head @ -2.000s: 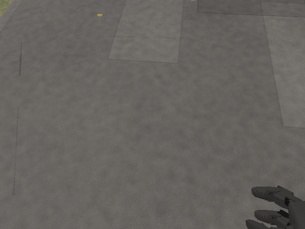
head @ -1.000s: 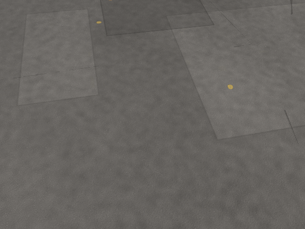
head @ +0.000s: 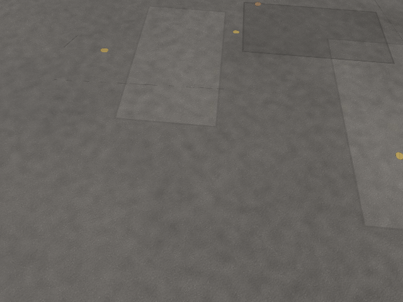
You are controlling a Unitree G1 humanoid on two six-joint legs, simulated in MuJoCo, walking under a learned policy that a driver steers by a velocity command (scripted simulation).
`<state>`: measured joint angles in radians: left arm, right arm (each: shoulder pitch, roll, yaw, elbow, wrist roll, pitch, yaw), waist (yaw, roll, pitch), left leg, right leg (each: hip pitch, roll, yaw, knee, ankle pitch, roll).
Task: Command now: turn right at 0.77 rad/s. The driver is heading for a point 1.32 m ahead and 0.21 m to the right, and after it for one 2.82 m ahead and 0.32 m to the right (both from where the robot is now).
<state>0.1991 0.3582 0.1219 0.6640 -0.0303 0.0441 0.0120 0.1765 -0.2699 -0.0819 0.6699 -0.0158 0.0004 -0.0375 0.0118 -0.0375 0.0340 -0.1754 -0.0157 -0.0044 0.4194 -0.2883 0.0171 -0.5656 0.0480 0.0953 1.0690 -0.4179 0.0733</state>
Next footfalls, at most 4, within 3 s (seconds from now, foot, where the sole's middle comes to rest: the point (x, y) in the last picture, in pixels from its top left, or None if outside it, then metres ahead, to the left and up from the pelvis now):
0.32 right None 0.07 -0.19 -0.78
0.74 left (288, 274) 0.55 -0.28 -0.78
1.18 right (361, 193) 0.87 -0.60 -0.78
1.64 left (292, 117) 1.27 -0.39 -0.78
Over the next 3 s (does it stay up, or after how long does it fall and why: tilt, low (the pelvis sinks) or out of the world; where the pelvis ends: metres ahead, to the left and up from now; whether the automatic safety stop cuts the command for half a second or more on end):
stays up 1.64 -0.25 0.00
